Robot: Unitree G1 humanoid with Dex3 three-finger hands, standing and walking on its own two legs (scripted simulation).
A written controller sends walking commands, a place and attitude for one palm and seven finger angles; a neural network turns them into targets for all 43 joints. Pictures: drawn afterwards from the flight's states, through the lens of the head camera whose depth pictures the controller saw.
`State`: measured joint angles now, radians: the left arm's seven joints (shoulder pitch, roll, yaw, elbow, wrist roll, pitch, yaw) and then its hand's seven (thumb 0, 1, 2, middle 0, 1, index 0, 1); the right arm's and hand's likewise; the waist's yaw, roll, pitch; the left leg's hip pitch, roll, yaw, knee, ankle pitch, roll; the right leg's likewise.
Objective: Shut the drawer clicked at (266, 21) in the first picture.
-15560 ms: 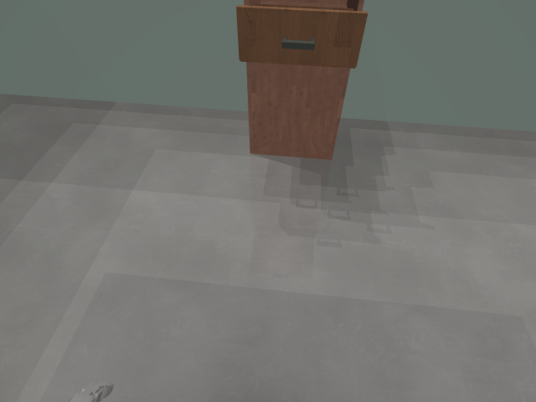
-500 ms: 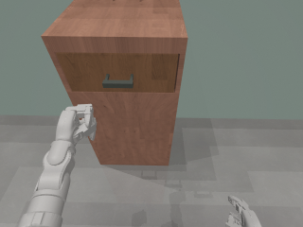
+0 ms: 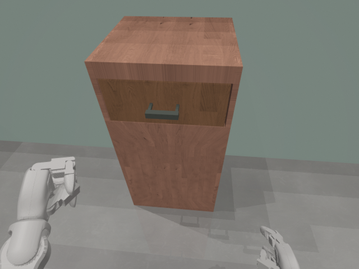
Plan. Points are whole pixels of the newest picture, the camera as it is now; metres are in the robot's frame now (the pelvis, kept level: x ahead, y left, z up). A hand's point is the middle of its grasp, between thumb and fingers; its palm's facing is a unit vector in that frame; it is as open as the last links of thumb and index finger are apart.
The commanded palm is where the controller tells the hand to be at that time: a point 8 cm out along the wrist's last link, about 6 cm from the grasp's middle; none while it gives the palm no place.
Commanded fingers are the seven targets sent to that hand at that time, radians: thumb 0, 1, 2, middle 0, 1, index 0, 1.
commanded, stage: draw the hand back to the body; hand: left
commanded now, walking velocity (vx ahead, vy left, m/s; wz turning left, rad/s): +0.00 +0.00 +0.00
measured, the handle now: (163, 110) +0.60 +0.13 +0.01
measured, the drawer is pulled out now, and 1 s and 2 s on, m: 0.00 0.00 0.00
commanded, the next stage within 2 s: step back with the hand held close in 0.32 s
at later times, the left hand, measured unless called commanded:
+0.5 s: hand (51, 195) +0.18 +0.24 +0.16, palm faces +0.38 -0.84 -0.38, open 3.3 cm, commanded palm +0.13 +0.28 +0.17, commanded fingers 0.00 0.90 0.90 -1.40 -1.60 -1.40 -1.60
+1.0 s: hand (39, 213) +0.15 +0.24 +0.16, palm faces +0.30 -0.81 -0.50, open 3.3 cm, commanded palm +0.10 +0.28 +0.17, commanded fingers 0.00 0.90 0.90 -1.40 -1.60 -1.40 -1.60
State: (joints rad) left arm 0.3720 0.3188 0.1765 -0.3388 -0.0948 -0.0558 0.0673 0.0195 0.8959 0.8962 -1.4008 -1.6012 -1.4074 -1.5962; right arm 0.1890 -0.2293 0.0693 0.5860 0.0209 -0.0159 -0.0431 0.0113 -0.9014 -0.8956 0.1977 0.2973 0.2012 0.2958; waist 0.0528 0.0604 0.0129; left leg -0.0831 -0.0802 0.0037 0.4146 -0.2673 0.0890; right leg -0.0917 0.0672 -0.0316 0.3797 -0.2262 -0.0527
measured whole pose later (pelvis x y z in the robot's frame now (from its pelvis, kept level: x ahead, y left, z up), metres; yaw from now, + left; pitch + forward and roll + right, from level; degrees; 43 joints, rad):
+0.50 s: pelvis +0.00 +0.00 +0.00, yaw +0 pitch -3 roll -1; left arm 0.52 0.35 0.29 -0.51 -0.08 -0.07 0.09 0.02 0.89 0.90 -1.40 -1.60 -1.41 -1.60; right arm 0.20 -0.23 0.05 0.59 0.02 -0.06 -0.06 0.01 -0.90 -0.90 0.20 0.30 0.20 0.30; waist 0.06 0.06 0.00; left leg -0.11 -0.07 0.00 0.45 -0.28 0.08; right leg -0.11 0.07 -0.04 0.39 -0.23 -0.06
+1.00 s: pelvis -0.04 +0.01 -0.01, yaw -1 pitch +1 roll +0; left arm 0.64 0.42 0.39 -0.59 -0.06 -0.19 0.11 0.02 0.89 0.90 -1.40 -1.60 -1.41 -1.60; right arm 0.19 -0.24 -0.01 0.52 0.02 0.03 -0.07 0.01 -0.90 -0.90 0.20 0.30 0.20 0.30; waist 0.00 0.01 0.00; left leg -0.30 -0.09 0.04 0.52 -0.25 0.10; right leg -0.33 0.05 -0.01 0.53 -0.22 -0.04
